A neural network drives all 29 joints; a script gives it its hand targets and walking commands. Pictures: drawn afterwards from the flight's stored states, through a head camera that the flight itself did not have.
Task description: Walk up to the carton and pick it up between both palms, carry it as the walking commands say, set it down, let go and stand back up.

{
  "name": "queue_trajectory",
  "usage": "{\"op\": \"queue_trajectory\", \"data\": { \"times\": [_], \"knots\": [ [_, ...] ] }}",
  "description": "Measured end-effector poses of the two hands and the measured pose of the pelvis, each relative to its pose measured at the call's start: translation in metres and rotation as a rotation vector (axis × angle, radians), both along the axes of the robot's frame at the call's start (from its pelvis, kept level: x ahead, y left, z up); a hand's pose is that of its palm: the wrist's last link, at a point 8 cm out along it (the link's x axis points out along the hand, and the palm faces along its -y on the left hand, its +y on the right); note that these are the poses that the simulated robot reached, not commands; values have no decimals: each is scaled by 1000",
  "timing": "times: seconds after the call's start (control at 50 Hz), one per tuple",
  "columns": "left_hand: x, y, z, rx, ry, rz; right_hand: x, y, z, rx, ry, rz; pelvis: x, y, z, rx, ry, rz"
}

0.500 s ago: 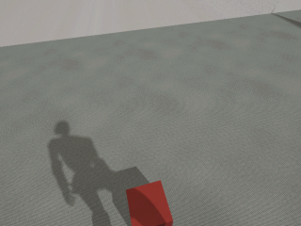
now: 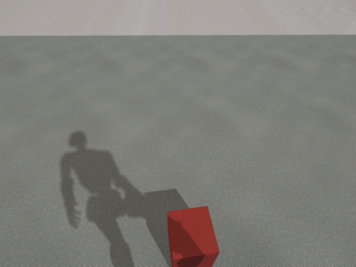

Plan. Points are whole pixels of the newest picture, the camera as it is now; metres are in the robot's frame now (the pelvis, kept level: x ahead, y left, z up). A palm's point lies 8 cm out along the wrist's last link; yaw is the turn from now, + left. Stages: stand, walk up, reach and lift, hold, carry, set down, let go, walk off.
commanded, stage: walk up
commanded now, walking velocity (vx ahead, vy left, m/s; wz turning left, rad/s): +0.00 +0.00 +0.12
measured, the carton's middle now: (190, 240) +0.41 -0.06 -0.65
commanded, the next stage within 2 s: none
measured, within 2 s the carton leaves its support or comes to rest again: neither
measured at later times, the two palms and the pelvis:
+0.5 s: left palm out of the picture -0.01 +0.19 -0.14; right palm out of the picture -0.02 -0.25 -0.15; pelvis +0.00 -0.03 +0.00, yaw +0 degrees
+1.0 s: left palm out of the picture -0.02 +0.17 -0.15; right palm out of the picture -0.03 -0.28 -0.15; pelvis -0.01 -0.05 +0.00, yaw +1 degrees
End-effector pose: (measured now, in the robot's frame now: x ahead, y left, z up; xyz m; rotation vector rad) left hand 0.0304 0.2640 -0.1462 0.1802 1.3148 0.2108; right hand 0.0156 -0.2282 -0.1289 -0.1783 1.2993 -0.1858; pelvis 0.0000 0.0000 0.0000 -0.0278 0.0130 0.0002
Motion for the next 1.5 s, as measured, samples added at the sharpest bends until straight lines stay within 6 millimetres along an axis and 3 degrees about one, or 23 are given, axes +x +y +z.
{"op": "queue_trajectory", "data": {
  "times": [0.14, 0.28, 0.42, 0.6, 0.76, 0.88, 0.94, 1.08, 1.26, 1.34, 1.5],
  "knots": [
    [-15, -16, -3, -83, 51, 18, -18, 4, 14, -23, 30, -2, 0, 4, 9, -14, 3, 4],
    [-31, -42, -7, -69, 104, 14, -30, 4, -7, 30, 101, -16, 2, -10, 0, 39, 12, -13],
    [-35, -55, 9, -17, 101, -11, -31, -11, -20, 69, 96, -61, 1, -23, 2, 27, -12, -10],
    [-35, -87, 8, -48, 58, -2, -30, -34, -21, 53, 114, -57, -1, -38, 3, 29, -28, -12],
    [-42, -97, 6, -63, 70, -7, -40, -52, -17, 25, 131, -74, -2, -45, 3, 33, -36, -12],
    [-50, -95, 7, -48, 87, 3, -54, -44, -19, 50, 151, -87, -3, -48, 3, 29, -40, -10],
    [-53, -92, 4, -32, 106, 9, -51, -41, -19, 60, 131, -77, -6, -50, 1, 28, -35, 4],
    [-51, -88, 0, -8, 80, 15, -50, -56, -18, 28, 117, -54, -11, -64, -3, 26, -23, 20],
    [-81, -105, -2, -21, 133, 68, -41, -66, -22, 31, 133, -11, -13, -73, -6, 9, -28, 42],
    [-91, -106, -1, -25, 160, 80, -29, -67, -21, 27, 108, 4, -12, -74, -5, 13, -23, 44],
    [-84, -104, -2, -24, 141, 95, -3, -72, -20, 6, 67, 22, -7, -72, -6, 13, -20, 56]
  ]
}}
